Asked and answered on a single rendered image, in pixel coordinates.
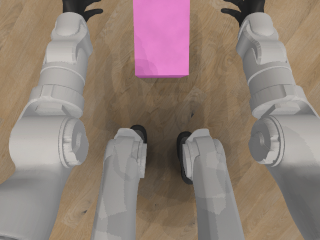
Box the right robot upper arm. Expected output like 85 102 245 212
248 114 320 240

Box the robot left forearm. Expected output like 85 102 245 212
9 12 93 161

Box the robot left hand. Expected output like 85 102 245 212
62 0 103 23

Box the right robot thigh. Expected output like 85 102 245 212
182 135 245 240

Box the left robot upper arm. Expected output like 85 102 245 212
0 115 89 240

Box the robot right hand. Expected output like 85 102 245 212
221 0 266 28

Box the carton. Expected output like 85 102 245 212
133 0 190 78

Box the robot right forearm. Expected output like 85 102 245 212
235 12 320 119

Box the right robot shin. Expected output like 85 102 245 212
187 128 226 179

